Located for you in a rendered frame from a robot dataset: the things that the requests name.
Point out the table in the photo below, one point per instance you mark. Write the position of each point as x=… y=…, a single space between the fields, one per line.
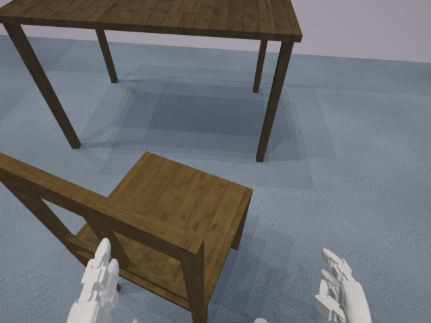
x=264 y=20

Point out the robot right hand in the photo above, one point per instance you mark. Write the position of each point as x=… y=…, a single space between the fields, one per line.
x=347 y=303

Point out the chair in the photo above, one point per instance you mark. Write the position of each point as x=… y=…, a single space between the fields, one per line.
x=170 y=226

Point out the robot left hand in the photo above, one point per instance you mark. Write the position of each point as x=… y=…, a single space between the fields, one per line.
x=99 y=294

